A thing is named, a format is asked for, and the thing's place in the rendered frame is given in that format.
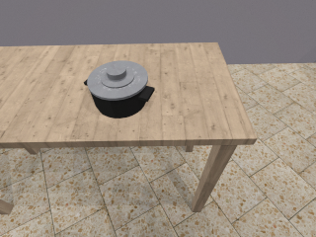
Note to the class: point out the knob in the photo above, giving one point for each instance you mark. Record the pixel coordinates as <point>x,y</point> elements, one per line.
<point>116,71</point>

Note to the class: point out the pot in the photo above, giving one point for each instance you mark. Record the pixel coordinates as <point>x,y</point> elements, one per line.
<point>123,108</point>

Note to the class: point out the lid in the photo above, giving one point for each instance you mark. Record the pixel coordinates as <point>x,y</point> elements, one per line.
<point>102,87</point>

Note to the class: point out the table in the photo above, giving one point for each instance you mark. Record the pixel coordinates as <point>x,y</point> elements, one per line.
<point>44,103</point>

